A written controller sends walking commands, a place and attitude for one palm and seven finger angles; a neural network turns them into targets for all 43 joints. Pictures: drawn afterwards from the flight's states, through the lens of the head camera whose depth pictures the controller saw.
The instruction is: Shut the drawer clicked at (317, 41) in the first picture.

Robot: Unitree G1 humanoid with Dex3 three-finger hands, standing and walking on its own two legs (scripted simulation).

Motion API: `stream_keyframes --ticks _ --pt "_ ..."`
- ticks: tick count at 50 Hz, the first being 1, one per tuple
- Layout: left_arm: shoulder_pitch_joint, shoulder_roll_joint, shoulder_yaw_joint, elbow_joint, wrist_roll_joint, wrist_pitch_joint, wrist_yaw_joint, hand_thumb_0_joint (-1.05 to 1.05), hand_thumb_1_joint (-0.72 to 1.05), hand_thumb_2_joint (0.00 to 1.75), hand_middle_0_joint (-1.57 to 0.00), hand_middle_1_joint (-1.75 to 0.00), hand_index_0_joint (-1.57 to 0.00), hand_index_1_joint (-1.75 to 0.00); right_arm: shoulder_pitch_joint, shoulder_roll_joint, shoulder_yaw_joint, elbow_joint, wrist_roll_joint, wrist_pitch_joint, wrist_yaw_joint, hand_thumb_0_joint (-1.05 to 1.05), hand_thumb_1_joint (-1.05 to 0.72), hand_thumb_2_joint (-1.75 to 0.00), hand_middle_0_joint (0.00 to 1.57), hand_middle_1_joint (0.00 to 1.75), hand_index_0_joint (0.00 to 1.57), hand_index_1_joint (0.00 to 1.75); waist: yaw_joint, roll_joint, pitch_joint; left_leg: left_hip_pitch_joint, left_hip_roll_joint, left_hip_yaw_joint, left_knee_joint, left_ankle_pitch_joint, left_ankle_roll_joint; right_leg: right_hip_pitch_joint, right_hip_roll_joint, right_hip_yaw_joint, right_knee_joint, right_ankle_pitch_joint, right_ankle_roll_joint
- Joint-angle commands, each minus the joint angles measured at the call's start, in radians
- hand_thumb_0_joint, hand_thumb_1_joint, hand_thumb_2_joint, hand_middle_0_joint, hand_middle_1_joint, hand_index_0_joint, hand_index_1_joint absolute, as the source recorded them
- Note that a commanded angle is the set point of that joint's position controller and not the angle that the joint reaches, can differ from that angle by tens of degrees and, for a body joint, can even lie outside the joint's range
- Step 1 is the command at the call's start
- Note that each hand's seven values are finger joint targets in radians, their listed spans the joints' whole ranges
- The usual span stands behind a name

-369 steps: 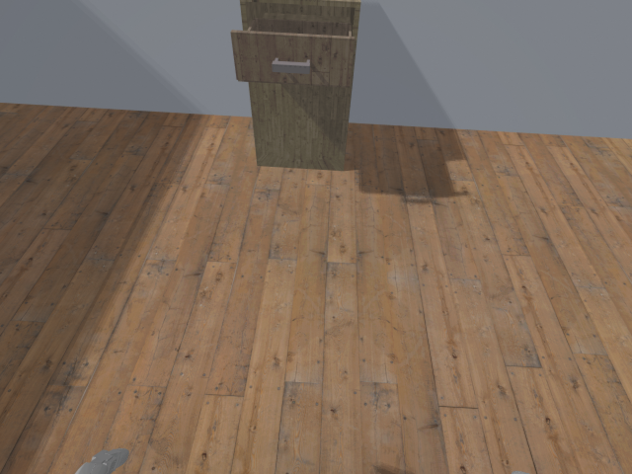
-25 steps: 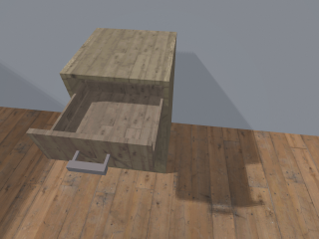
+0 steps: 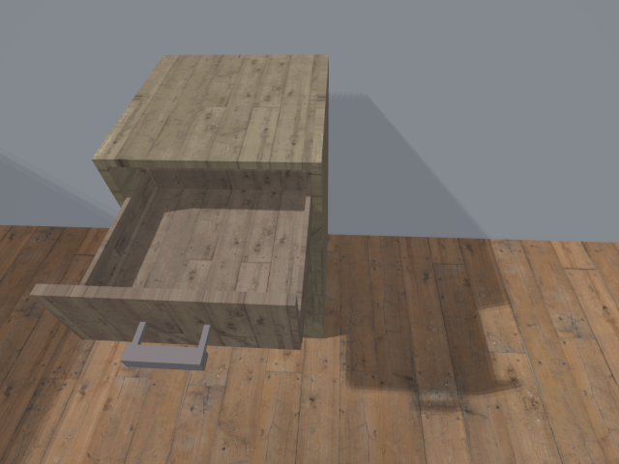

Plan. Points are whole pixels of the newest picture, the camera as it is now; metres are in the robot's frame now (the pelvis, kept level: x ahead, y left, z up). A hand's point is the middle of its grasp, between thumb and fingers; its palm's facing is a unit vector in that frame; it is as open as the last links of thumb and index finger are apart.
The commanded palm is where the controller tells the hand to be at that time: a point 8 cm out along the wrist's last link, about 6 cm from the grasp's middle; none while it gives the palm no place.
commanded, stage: come to a stop and stand still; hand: left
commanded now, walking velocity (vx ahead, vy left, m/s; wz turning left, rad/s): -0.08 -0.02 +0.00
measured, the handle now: (169, 343) +0.30 +0.25 -0.09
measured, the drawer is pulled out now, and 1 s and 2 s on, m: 0.29 0.29 0.29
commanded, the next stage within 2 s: look again from close up in 0.68 s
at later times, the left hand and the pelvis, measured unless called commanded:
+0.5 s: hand out of the picture -0.05 +0.11 -0.17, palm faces +0.06 -0.97 -0.22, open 7.3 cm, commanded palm none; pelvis -0.04 -0.06 +0.00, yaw +1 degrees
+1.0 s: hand out of the picture -0.05 +0.13 -0.18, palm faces +0.07 -0.98 -0.20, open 7.3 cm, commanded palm none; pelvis -0.04 -0.03 +0.00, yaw +1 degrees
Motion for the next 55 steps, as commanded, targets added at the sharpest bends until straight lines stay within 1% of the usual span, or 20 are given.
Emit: stream_keyframes --ticks 1,2,3,4,6,12,18,23,38,39,40,41,42,43,44,46,48,51,53,55 --pt "0.129 0.076 0.016 -0.025 0.011 -0.015 -0.001 0.0 0.9 0.9 -0.2 -0.3 -0.2 -0.3 0.063 -0.134 -0.042 -0.036 -0.004 0.007 -0.005 0.0 -0.9 -0.9 0.2 0.3 0.2 0.3 0.023 0.011 -0.061 0.054 0.211 -0.129 0.058 0.845 0.038 -0.005 -0.041 0.072 -0.119 0.385 -0.014" --pt "0.133 0.095 0.017 -0.023 0.012 -0.022 0.0 0.0 0.9 0.9 -0.2 -0.3 -0.2 -0.3 0.064 -0.123 -0.045 -0.043 -0.003 0.009 -0.003 0.0 -0.9 -0.9 0.2 0.3 0.2 0.3 0.013 -0.025 -0.072 -0.007 0.175 -0.108 0.067 0.643 0.009 0.043 -0.092 0.127 -0.105 0.604 -0.034" --pt "0.114 0.11 0.014 -0.026 0.011 -0.026 -0.002 0.0 0.9 0.9 -0.2 -0.3 -0.2 -0.3 0.074 -0.108 -0.045 -0.045 -0.001 0.013 0.0 0.0 -0.9 -0.9 0.2 0.3 0.2 0.3 -0.004 -0.042 -0.076 -0.046 0.145 -0.098 0.045 0.417 -0.009 0.054 -0.141 0.162 -0.096 0.685 -0.057" --pt "0.091 0.116 0.008 -0.029 0.011 -0.026 -0.005 0.0 0.9 0.9 -0.2 -0.3 -0.2 -0.3 0.069 -0.089 -0.042 -0.038 -0.001 0.017 0.003 0.0 -0.9 -0.9 0.2 0.3 0.2 0.3 -0.014 -0.051 -0.046 -0.065 0.125 -0.095 0.026 0.264 -0.018 0.032 -0.162 0.175 -0.113 0.672 -0.065" --pt "0.072 0.109 -0.003 -0.026 0.013 -0.03 -0.005 0.0 0.9 0.9 -0.2 -0.3 -0.2 -0.3 0.081 -0.07 -0.034 -0.025 0.0 0.024 0.009 0.0 -0.9 -0.9 0.2 0.3 0.2 0.3 -0.025 -0.145 -0.033 -0.072 0.114 -0.09 0.006 0.137 -0.026 0.023 -0.152 0.182 -0.16 0.606 -0.068" --pt "0.072 0.108 -0.015 -0.016 0.011 -0.034 -0.01 0.0 0.9 0.9 -0.2 -0.3 -0.2 -0.3 0.065 -0.091 -0.021 -0.002 -0.003 0.013 0.019 0.0 -0.9 -0.9 0.2 0.3 0.2 0.3 -0.011 -0.049 0.015 -0.07 0.129 -0.097 -0.059 0.117 -0.023 0.001 -0.097 0.167 -0.24 0.355 -0.041" --pt "0.094 0.118 -0.014 -0.003 0.011 -0.032 -0.014 0.0 0.9 0.9 -0.2 -0.3 -0.2 -0.3 0.092 -0.087 -0.014 0.014 -0.008 0.024 0.028 0.0 -0.9 -0.9 0.2 0.3 0.2 0.3 -0.008 -0.036 0.086 -0.102 0.111 -0.09 -0.064 0.007 -0.023 -0.06 -0.086 0.195 -0.361 0.014 -0.039" --pt "0.118 0.116 -0.009 -0.002 0.011 -0.033 -0.015 0.0 0.9 0.9 -0.2 -0.3 -0.2 -0.3 0.142 -0.079 -0.014 0.026 -0.009 0.031 0.031 0.0 -0.9 -0.9 0.2 0.3 0.2 0.3 -0.013 -0.06 0.077 -0.102 0.095 -0.08 -0.033 -0.012 -0.021 -0.09 -0.089 0.209 -0.423 -0.121 -0.029" --pt "0.198 0.053 -0.014 0.038 0.006 -0.045 -0.015 0.0 0.9 0.9 -0.2 -0.3 -0.2 -0.3 0.236 -0.024 -0.001 0.061 -0.007 0.011 0.018 0.0 -0.9 -0.9 0.2 0.3 0.2 0.3 -0.004 -0.032 0.058 -0.166 0.106 -0.096 -0.045 0.037 -0.024 -0.015 -0.077 0.171 -0.375 0.022 -0.037" --pt "0.207 0.104 -0.008 0.051 0.02 -0.064 0.024 0.0 0.9 0.9 -0.2 -0.3 -0.2 -0.3 0.091 -0.11 -0.033 0.006 -0.011 0.006 0.026 0.0 -0.9 -0.9 0.2 0.3 0.2 0.3 0.027 -0.098 0.142 -0.309 0.097 -0.012 0.155 -0.091 -0.075 0.019 -0.137 0.223 -0.377 0.538 0.125" --pt "0.186 0.143 0.009 0.002 0.017 -0.062 0.018 0.0 0.9 0.9 -0.2 -0.3 -0.2 -0.3 0.208 -0.056 -0.037 -0.033 -0.003 0.028 0.016 0.0 -0.9 -0.9 0.2 0.3 0.2 0.3 -0.047 -0.079 0.019 -0.248 0.07 -0.09 0.268 -0.154 -0.054 0.029 -0.202 0.288 -0.398 0.43 0.11" --pt "0.125 0.15 0.017 -0.017 0.015 -0.06 0.007 0.0 0.9 0.9 -0.2 -0.3 -0.2 -0.3 0.237 -0.056 -0.035 -0.034 -0.005 0.038 0.016 0.0 -0.9 -0.9 0.2 0.3 0.2 0.3 -0.063 -0.024 -0.008 -0.237 0.076 -0.086 0.274 -0.157 -0.042 0.026 -0.207 0.262 -0.404 0.337 0.069" --pt "0.119 0.126 0.013 -0.011 0.01 -0.059 0.003 0.0 0.9 0.9 -0.2 -0.3 -0.2 -0.3 0.216 -0.044 -0.033 -0.031 -0.005 0.033 0.024 0.0 -0.9 -0.9 0.2 0.3 0.2 0.3 -0.057 -0.006 -0.057 -0.2 0.082 -0.084 0.263 -0.109 -0.029 -0.001 -0.183 0.219 -0.388 0.134 -0.027" --pt "0.123 0.108 0.012 -0.015 0.012 -0.06 0.001 0.0 0.9 0.9 -0.2 -0.3 -0.2 -0.3 0.214 -0.026 -0.026 -0.039 -0.01 0.024 0.03 0.0 -0.9 -0.9 0.2 0.3 0.2 0.3 -0.05 -0.009 -0.09 -0.165 0.07 -0.085 0.216 -0.047 -0.026 -0.022 -0.178 0.206 -0.365 0.034 -0.103" --pt "0.116 0.098 0.01 -0.013 0.009 -0.06 -0.001 0.0 0.9 0.9 -0.2 -0.3 -0.2 -0.3 0.223 -0.02 -0.021 -0.035 -0.013 0.018 0.03 0.0 -0.9 -0.9 0.2 0.3 0.2 0.3 -0.054 -0.03 -0.079 -0.128 0.066 -0.083 0.156 0.003 -0.025 -0.058 -0.164 0.19 -0.347 0.002 -0.114" --pt "0.107 0.071 0.001 -0.005 0.009 -0.054 -0.005 0.0 0.9 0.9 -0.2 -0.3 -0.2 -0.3 0.235 -0.018 -0.019 -0.031 -0.015 0.011 0.029 0.0 -0.9 -0.9 0.2 0.3 0.2 0.3 -0.049 -0.047 -0.018 -0.121 0.069 -0.096 0.065 0.023 -0.021 -0.105 -0.124 0.156 -0.31 -0.031 -0.094" --pt "0.117 0.03 -0.008 0.001 0.003 -0.052 -0.008 0.0 0.9 0.9 -0.2 -0.3 -0.2 -0.3 0.219 -0.049 -0.017 -0.036 -0.02 0.002 0.024 0.0 -0.9 -0.9 0.2 0.3 0.2 0.3 -0.029 -0.002 0.047 -0.216 0.126 -0.166 -0.01 0.007 0.004 -0.081 -0.074 0.143 -0.267 0.013 -0.064" --pt "0.132 0.045 -0.016 0.01 0.005 -0.048 -0.014 0.0 0.9 0.9 -0.2 -0.3 -0.2 -0.3 0.158 -0.058 -0.01 -0.041 -0.015 -0.007 0.021 0.0 -0.9 -0.9 0.2 0.3 0.2 0.3 -0.001 0.081 0.078 -0.281 0.136 -0.199 -0.08 0.025 0.005 0.003 -0.056 0.119 -0.216 0.145 -0.054" --pt "0.137 0.042 -0.021 0.016 0.003 -0.049 -0.017 0.0 0.9 0.9 -0.2 -0.3 -0.2 -0.3 0.149 -0.072 -0.008 -0.043 -0.012 -0.01 0.019 0.0 -0.9 -0.9 0.2 0.3 0.2 0.3 0.003 -0.003 0.081 -0.293 0.135 -0.201 -0.09 0.022 0.006 0.038 -0.057 0.109 -0.21 0.188 -0.045" --pt "0.133 0.04 -0.025 0.017 0.003 -0.049 -0.018 0.0 0.9 0.9 -0.2 -0.3 -0.2 -0.3 0.147 -0.084 -0.008 -0.04 -0.011 -0.011 0.019 0.0 -0.9 -0.9 0.2 0.3 0.2 0.3 -0.002 -0.037 0.08 -0.27 0.131 -0.196 -0.095 0.028 0.007 0.029 -0.06 0.115 -0.212 0.194 -0.043"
